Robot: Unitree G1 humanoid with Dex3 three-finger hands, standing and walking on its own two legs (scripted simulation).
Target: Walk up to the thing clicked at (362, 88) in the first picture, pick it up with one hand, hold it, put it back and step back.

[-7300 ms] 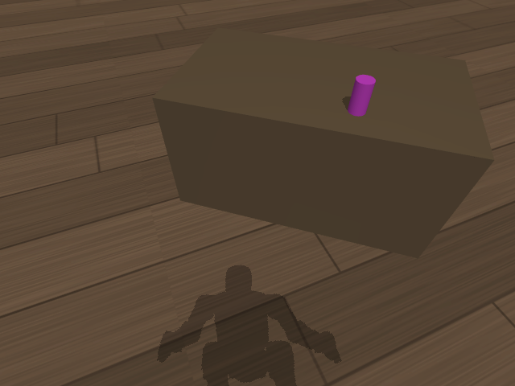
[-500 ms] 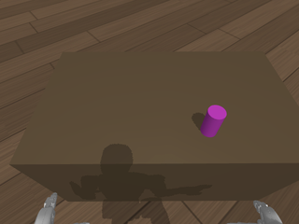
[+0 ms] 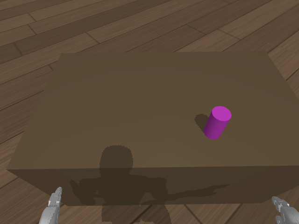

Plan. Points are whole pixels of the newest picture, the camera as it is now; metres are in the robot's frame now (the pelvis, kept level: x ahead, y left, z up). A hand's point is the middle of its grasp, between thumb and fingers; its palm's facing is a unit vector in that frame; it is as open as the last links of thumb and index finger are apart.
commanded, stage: go down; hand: right
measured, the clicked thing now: (216, 123) +0.47 -0.23 -0.09
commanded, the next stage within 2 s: none
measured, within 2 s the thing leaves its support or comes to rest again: neither
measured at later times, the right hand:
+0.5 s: hand (280, 198) +0.21 -0.34 -0.06, palm faces +0.20 +0.94 -0.26, open 17.7 cm
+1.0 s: hand (290, 156) +0.31 -0.38 -0.01, palm faces +0.22 +0.97 -0.13, open 17.5 cm
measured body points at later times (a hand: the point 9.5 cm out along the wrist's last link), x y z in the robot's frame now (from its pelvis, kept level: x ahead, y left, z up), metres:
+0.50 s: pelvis -0.02 +0.00 -0.01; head +0.04 -0.02 +0.43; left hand +0.14 +0.26 -0.07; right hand +0.20 -0.39 -0.04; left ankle -0.06 +0.11 -0.71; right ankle +0.02 -0.12 -0.71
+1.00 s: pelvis -0.03 -0.01 -0.02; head +0.05 -0.04 +0.42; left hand +0.12 +0.26 -0.06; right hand +0.30 -0.43 +0.00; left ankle -0.06 +0.11 -0.71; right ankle +0.02 -0.12 -0.71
